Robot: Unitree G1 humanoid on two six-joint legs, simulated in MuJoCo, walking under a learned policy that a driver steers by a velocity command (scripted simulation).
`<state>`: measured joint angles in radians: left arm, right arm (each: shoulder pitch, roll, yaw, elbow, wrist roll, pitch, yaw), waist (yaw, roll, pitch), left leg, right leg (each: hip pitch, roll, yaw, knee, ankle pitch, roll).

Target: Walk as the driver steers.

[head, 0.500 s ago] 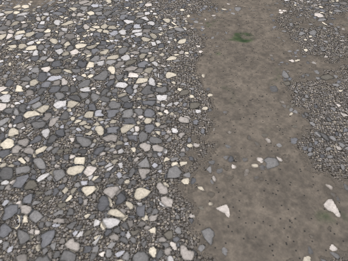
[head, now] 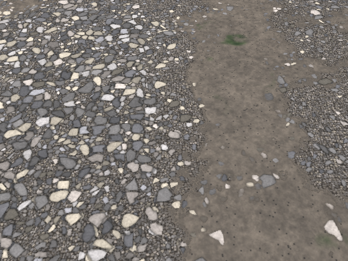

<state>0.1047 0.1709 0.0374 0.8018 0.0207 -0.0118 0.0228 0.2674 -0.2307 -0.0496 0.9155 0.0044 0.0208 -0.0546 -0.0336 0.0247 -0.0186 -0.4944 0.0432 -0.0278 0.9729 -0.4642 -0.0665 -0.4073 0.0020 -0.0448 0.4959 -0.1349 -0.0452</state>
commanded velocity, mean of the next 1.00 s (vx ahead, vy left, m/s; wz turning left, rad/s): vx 0.02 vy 0.00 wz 0.44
